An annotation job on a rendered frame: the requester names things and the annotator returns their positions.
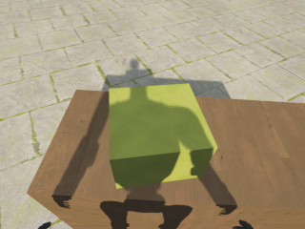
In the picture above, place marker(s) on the pedestal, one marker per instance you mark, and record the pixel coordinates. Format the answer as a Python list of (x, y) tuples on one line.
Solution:
[(257, 173)]

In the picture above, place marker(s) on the carton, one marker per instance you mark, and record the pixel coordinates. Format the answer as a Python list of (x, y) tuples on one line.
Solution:
[(157, 134)]

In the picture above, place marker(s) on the robot right hand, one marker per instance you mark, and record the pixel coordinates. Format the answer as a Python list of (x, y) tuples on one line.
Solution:
[(245, 225)]

